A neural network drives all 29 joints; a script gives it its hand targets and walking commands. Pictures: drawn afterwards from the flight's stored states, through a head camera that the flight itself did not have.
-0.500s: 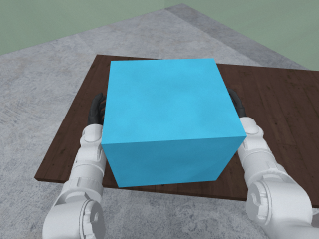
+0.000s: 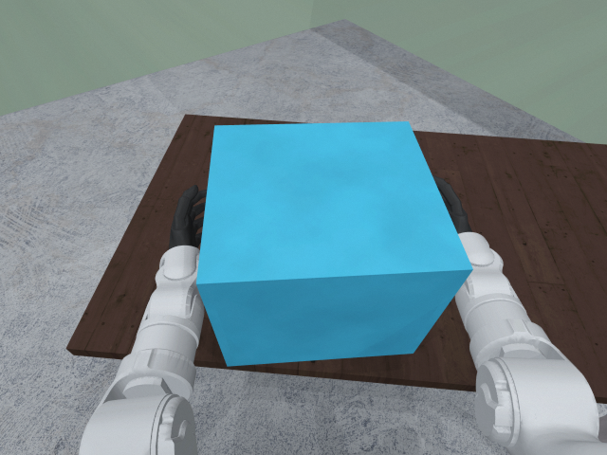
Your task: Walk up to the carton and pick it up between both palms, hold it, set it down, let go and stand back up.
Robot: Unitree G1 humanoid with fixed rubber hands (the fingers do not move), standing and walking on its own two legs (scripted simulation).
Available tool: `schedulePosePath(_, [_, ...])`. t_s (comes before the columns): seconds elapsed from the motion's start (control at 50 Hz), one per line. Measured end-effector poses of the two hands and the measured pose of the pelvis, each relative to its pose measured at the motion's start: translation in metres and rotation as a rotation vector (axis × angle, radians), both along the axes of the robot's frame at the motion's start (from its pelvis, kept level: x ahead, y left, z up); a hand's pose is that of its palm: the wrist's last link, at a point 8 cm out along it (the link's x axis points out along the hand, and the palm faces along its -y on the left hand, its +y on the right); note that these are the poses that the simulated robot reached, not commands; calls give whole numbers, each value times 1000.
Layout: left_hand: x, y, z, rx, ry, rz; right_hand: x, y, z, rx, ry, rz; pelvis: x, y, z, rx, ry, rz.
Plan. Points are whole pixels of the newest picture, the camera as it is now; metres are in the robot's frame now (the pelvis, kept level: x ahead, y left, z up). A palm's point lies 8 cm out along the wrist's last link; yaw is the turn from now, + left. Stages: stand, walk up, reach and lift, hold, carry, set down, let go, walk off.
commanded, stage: reach and lift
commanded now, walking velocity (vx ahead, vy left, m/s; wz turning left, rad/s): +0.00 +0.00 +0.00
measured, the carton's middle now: (317, 244) +0.40 +0.01 +0.06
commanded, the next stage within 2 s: none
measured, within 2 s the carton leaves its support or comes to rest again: leaves its support in 0.12 s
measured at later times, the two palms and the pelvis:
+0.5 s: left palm (156, 231) +0.36 +0.21 +0.12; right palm (449, 226) +0.40 -0.15 +0.12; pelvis -0.03 +0.00 +0.00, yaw +3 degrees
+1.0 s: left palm (147, 205) +0.36 +0.21 +0.16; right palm (455, 216) +0.39 -0.15 +0.14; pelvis -0.03 +0.01 +0.00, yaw +2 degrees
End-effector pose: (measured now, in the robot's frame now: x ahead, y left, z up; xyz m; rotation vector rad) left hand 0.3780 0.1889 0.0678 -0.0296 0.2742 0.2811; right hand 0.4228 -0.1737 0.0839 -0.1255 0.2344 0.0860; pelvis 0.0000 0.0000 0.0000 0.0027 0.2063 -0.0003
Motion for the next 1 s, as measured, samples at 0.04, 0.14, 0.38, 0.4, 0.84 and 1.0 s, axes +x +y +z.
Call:
schedulePosePath(0.04, [-2, 1, 1, 1, -7, 1, -1, 1, 1, -1, -9, -1, -1, -1, 0, -1, 3, 3])
schedulePosePath(0.14, [-8, 6, 6, 8, -21, 9, -6, 7, 2, 9, -25, 2, -4, -1, 0, -2, 2, 15])
schedulePosePath(0.38, [-22, 19, 39, 31, -70, 28, -15, 21, 20, 28, -77, 15, -20, -3, -1, -3, -14, 53])
schedulePosePath(0.4, [-22, 19, 42, 32, -73, 27, -16, 21, 23, 26, -80, 13, -21, -3, -1, -3, -18, 55])
schedulePosePath(0.84, [-17, 12, 67, 31, -35, -46, -38, 11, 45, 49, -42, -65, -34, 3, -1, 0, -70, 34])
schedulePosePath(1.0, [-14, 22, 89, 59, -46, -39, -31, 22, 61, 91, -51, -67, -29, 9, 0, -3, -75, 40])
